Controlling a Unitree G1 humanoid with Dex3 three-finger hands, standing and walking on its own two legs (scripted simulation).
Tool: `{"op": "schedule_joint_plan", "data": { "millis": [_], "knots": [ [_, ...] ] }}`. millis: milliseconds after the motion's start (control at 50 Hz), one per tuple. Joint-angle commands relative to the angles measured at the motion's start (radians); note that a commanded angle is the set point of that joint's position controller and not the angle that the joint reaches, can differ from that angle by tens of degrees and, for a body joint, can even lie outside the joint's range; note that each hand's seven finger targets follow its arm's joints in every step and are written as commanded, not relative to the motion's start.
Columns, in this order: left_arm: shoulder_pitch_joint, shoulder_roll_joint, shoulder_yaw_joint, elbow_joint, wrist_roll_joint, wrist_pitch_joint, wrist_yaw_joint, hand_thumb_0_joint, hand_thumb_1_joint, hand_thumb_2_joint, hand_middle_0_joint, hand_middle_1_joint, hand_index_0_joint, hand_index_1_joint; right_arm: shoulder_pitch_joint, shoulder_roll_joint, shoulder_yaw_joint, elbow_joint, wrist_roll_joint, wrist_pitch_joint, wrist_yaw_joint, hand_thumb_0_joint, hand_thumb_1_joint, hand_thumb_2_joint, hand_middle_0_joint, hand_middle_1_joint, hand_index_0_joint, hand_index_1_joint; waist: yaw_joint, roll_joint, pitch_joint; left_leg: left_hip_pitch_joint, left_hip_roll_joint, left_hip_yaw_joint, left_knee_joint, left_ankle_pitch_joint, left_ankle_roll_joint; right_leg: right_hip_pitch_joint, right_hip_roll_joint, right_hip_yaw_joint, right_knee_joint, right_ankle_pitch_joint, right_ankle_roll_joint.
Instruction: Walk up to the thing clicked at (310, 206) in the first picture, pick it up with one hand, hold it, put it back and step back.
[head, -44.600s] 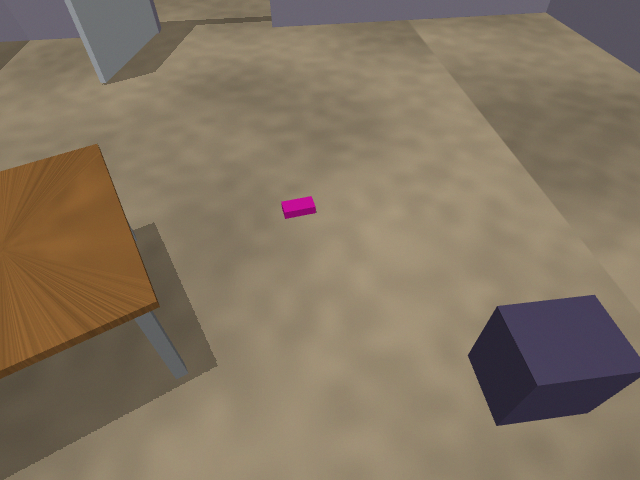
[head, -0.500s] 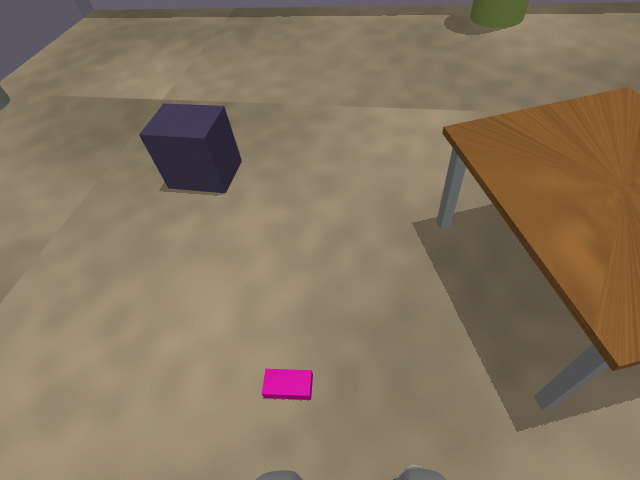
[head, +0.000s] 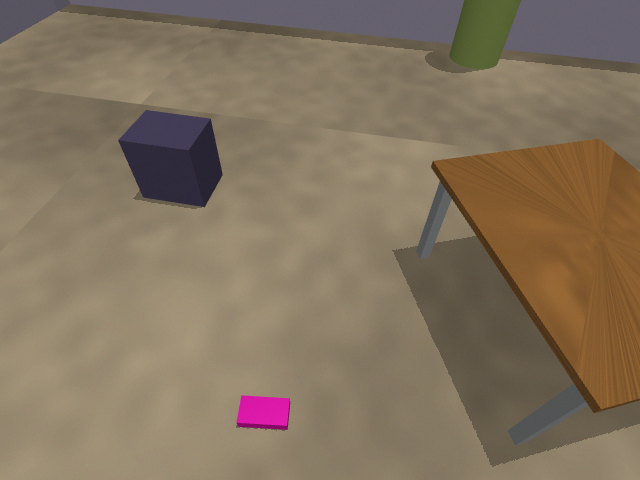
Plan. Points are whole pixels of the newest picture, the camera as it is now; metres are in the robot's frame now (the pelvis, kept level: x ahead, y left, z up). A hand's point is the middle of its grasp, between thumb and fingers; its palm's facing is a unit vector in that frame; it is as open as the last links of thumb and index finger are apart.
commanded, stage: walk up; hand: left
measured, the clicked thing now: (264, 412) +0.43 +0.17 -0.75
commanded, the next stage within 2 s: stand in 1.18 s
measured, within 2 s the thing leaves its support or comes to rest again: neither
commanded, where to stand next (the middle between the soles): +0.03 -0.01 m, yaw -1 degrees
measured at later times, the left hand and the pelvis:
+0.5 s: hand out of the picture +0.10 +0.24 -0.14, palm faces -0.02 -0.94 -0.34, open 7.4 cm; pelvis +0.01 -0.01 +0.01, yaw -1 degrees
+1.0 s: hand out of the picture +0.11 +0.25 -0.14, palm faces -0.05 -0.94 -0.33, open 7.4 cm; pelvis +0.02 +0.00 +0.02, yaw -2 degrees
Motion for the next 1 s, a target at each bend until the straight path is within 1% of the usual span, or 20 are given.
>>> {"op": "schedule_joint_plan", "data": {
  "millis": [0,40,60,100,120,180,220,240,300,360,440,480,520,540,600,660,780,840,860,980],
  "knots": [
    [-0.055,0.208,0.037,-0.038,-0.008,-0.019,0.005,0.000,0.900,0.900,-0.200,-0.300,-0.200,-0.300,-0.076,-0.248,-0.055,-0.037,0.004,-0.028,-0.025,0.000,-0.900,-0.900,0.200,0.300,0.200,0.300,0.001,0.101,-0.113,0.043,0.108,-0.142,-0.228,0.041,0.056,0.053,-0.072,0.054,-0.059,0.107,-0.048],
    [-0.046,0.204,0.032,-0.014,-0.007,-0.023,0.006,0.000,0.900,0.900,-0.200,-0.300,-0.200,-0.300,-0.101,-0.240,-0.050,-0.027,0.004,-0.028,-0.023,0.000,-0.900,-0.900,0.200,0.300,0.200,0.300,0.008,0.066,-0.129,0.084,0.109,-0.123,-0.201,0.136,0.064,0.062,-0.088,0.064,-0.096,0.161,-0.052],
    [-0.054,0.206,0.033,-0.004,-0.005,-0.028,0.007,0.000,0.900,0.900,-0.200,-0.300,-0.200,-0.300,-0.096,-0.231,-0.048,-0.021,0.007,-0.027,-0.023,0.000,-0.900,-0.900,0.200,0.300,0.200,0.300,0.000,0.035,-0.138,0.099,0.098,-0.106,-0.178,0.187,0.061,0.076,-0.098,0.079,-0.112,0.208,-0.056],
    [-0.072,0.215,0.035,0.008,-0.003,-0.033,0.009,0.000,0.900,0.900,-0.200,-0.300,-0.200,-0.300,-0.094,-0.220,-0.047,-0.006,0.011,-0.025,-0.025,0.000,-0.900,-0.900,0.200,0.300,0.200,0.300,-0.010,-0.010,-0.136,0.132,0.081,-0.073,-0.154,0.234,0.052,0.072,-0.119,0.100,-0.134,0.286,-0.063],
    [-0.076,0.214,0.035,0.013,-0.005,-0.035,0.010,0.000,0.900,0.900,-0.200,-0.300,-0.200,-0.300,-0.096,-0.217,-0.044,0.004,0.013,-0.024,-0.024,0.000,-0.900,-0.900,0.200,0.300,0.200,0.300,-0.010,-0.022,-0.135,0.150,0.078,-0.068,-0.154,0.245,0.049,0.062,-0.125,0.108,-0.144,0.304,-0.062],
    [-0.110,0.206,0.033,0.020,-0.005,-0.033,0.012,0.000,0.900,0.900,-0.200,-0.300,-0.200,-0.300,-0.114,-0.211,-0.044,0.025,0.011,-0.017,-0.020,0.000,-0.900,-0.900,0.200,0.300,0.200,0.300,-0.013,-0.042,-0.116,0.165,0.078,-0.066,-0.181,0.228,0.042,0.048,-0.124,0.105,-0.177,0.264,-0.056],
    [-0.137,0.204,0.032,0.022,-0.002,-0.031,0.011,0.000,0.900,0.900,-0.200,-0.300,-0.200,-0.300,-0.125,-0.209,-0.044,0.037,0.007,-0.013,-0.018,0.000,-0.900,-0.900,0.200,0.300,0.200,0.300,-0.017,-0.047,-0.095,0.158,0.077,-0.067,-0.212,0.186,0.038,0.038,-0.122,0.110,-0.203,0.208,-0.049],
    [-0.132,0.200,0.033,0.027,-0.001,-0.030,0.012,0.000,0.900,0.900,-0.200,-0.300,-0.200,-0.300,-0.137,-0.212,-0.044,0.041,0.005,-0.013,-0.017,0.000,-0.900,-0.900,0.200,0.300,0.200,0.300,-0.012,-0.039,-0.094,0.167,0.081,-0.067,-0.223,0.177,0.040,0.038,-0.119,0.104,-0.214,0.185,-0.049],
    [-0.137,0.196,0.035,0.038,0.001,-0.031,0.011,0.000,0.900,0.900,-0.200,-0.300,-0.200,-0.300,-0.145,-0.204,-0.040,0.054,0.002,-0.014,-0.015,0.000,-0.900,-0.900,0.200,0.300,0.200,0.300,-0.007,-0.036,-0.116,0.178,0.084,-0.063,-0.239,0.201,0.036,0.072,-0.120,0.107,-0.226,0.203,-0.046],
    [-0.146,0.197,0.037,0.046,0.003,-0.029,0.011,0.000,0.900,0.900,-0.200,-0.300,-0.200,-0.300,-0.152,-0.202,-0.042,0.065,0.000,-0.014,-0.015,0.000,-0.900,-0.900,0.200,0.300,0.200,0.300,-0.007,-0.021,-0.106,0.183,0.085,-0.059,-0.259,0.187,0.028,0.076,-0.119,0.106,-0.236,0.185,-0.045],
    [-0.150,0.194,0.040,0.048,0.005,-0.028,0.010,0.000,0.900,0.900,-0.200,-0.300,-0.200,-0.300,-0.147,-0.202,-0.040,0.077,0.000,-0.016,-0.015,0.000,-0.900,-0.900,0.200,0.300,0.200,0.300,-0.005,0.000,-0.108,0.174,0.086,-0.057,-0.277,0.178,0.026,0.097,-0.114,0.104,-0.243,0.172,-0.045],
    [-0.151,0.197,0.042,0.048,0.007,-0.027,0.010,0.000,0.900,0.900,-0.200,-0.300,-0.200,-0.300,-0.150,-0.197,-0.038,0.076,-0.001,-0.015,-0.014,0.000,-0.900,-0.900,0.200,0.300,0.200,0.300,-0.004,-0.003,-0.099,0.168,0.082,-0.054,-0.277,0.150,0.026,0.089,-0.114,0.109,-0.255,0.149,-0.043],
    [-0.159,0.198,0.045,0.047,0.008,-0.025,0.010,0.000,0.900,0.900,-0.200,-0.300,-0.200,-0.300,-0.144,-0.201,-0.038,0.082,-0.003,-0.017,-0.015,0.000,-0.900,-0.900,0.200,0.300,0.200,0.300,-0.007,0.009,-0.103,0.165,0.085,-0.054,-0.284,0.148,0.024,0.095,-0.113,0.110,-0.251,0.153,-0.047],
    [-0.163,0.194,0.044,0.045,0.007,-0.024,0.009,0.000,0.900,0.900,-0.200,-0.300,-0.200,-0.300,-0.142,-0.198,-0.036,0.081,-0.003,-0.016,-0.015,0.000,-0.900,-0.900,0.200,0.300,0.200,0.300,-0.006,0.019,-0.094,0.145,0.082,-0.056,-0.290,0.126,0.023,0.099,-0.111,0.108,-0.254,0.141,-0.042],
    [-0.152,0.191,0.045,0.043,0.008,-0.022,0.008,0.000,0.900,0.900,-0.200,-0.300,-0.200,-0.300,-0.137,-0.202,-0.036,0.081,-0.005,-0.020,-0.016,0.000,-0.900,-0.900,0.200,0.300,0.200,0.300,-0.003,0.027,-0.112,0.157,0.089,-0.055,-0.293,0.144,0.026,0.108,-0.108,0.105,-0.245,0.158,-0.046],
    [-0.159,0.189,0.045,0.047,0.009,-0.020,0.008,0.000,0.900,0.900,-0.200,-0.300,-0.200,-0.300,-0.129,-0.207,-0.038,0.085,-0.004,-0.020,-0.018,0.000,-0.900,-0.900,0.200,0.300,0.200,0.300,-0.007,0.024,-0.106,0.149,0.093,-0.059,-0.302,0.129,0.028,0.115,-0.105,0.102,-0.239,0.164,-0.044],
    [-0.156,0.181,0.041,0.046,0.007,-0.016,0.007,0.000,0.900,0.900,-0.200,-0.300,-0.200,-0.300,-0.120,-0.207,-0.040,0.084,-0.006,-0.019,-0.018,0.000,-0.900,-0.900,0.200,0.300,0.200,0.300,-0.010,0.030,-0.092,0.145,0.088,-0.060,-0.305,0.105,0.029,0.097,-0.094,0.104,-0.241,0.141,-0.040],
    [-0.145,0.180,0.042,0.049,0.009,-0.017,0.008,0.000,0.900,0.900,-0.200,-0.300,-0.200,-0.300,-0.114,-0.208,-0.042,0.083,-0.005,-0.020,-0.019,0.000,-0.900,-0.900,0.200,0.300,0.200,0.300,-0.009,0.021,-0.117,0.167,0.096,-0.059,-0.300,0.143,0.035,0.110,-0.095,0.099,-0.230,0.172,-0.042],
    [-0.153,0.179,0.042,0.050,0.006,-0.016,0.008,0.000,0.900,0.900,-0.200,-0.300,-0.200,-0.300,-0.110,-0.203,-0.041,0.085,-0.003,-0.019,-0.019,0.000,-0.900,-0.900,0.200,0.300,0.200,0.300,-0.010,0.015,-0.102,0.154,0.089,-0.059,-0.299,0.143,0.031,0.103,-0.094,0.105,-0.234,0.171,-0.038],
    [-0.151,0.174,0.039,0.047,0.006,-0.014,0.009,0.000,0.900,0.900,-0.200,-0.300,-0.200,-0.300,-0.108,-0.208,-0.045,0.084,-0.005,-0.019,-0.020,0.000,-0.900,-0.900,0.200,0.300,0.200,0.300,-0.012,0.018,-0.094,0.159,0.097,-0.062,-0.313,0.143,0.033,0.097,-0.093,0.101,-0.227,0.180,-0.036]
  ]
}}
